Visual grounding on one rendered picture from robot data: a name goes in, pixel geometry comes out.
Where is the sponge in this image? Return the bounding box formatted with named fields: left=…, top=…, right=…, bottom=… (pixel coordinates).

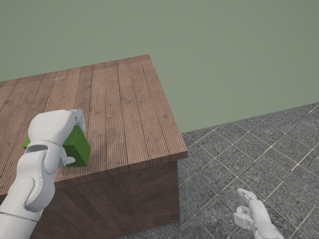
left=23, top=125, right=91, bottom=167

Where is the table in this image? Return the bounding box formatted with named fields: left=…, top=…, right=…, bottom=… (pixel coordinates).
left=0, top=54, right=187, bottom=239

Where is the left robot forearm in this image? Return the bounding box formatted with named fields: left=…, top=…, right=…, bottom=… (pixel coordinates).
left=0, top=141, right=62, bottom=239

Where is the right robot hand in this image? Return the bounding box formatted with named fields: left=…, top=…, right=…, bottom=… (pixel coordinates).
left=234, top=188, right=271, bottom=231

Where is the left robot hand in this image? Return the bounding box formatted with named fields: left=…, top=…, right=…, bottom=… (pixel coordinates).
left=28, top=109, right=86, bottom=168

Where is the right robot forearm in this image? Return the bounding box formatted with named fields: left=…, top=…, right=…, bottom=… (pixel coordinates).
left=253, top=221, right=284, bottom=239

